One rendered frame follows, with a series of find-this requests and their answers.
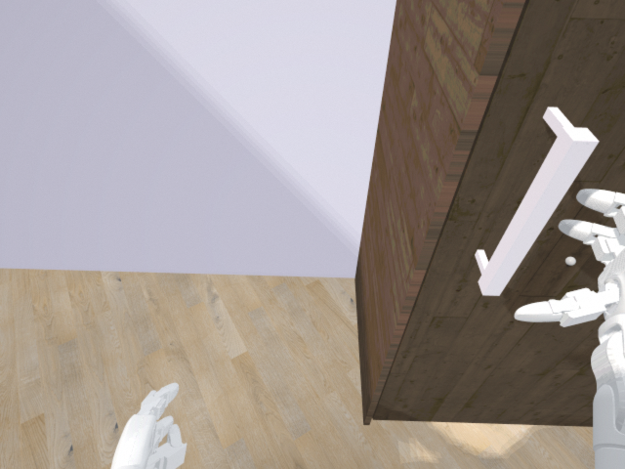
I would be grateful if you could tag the robot left hand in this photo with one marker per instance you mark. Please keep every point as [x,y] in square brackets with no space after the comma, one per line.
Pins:
[138,444]

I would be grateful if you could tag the handle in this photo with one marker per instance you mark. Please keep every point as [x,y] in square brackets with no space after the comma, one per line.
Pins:
[567,156]

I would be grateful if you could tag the wardrobe door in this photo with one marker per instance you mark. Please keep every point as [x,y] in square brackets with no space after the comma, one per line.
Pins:
[463,357]

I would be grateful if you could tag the robot right hand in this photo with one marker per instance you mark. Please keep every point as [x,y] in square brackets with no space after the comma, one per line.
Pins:
[609,247]

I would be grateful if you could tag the right robot forearm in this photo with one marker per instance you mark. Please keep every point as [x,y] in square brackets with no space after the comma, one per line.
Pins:
[608,364]

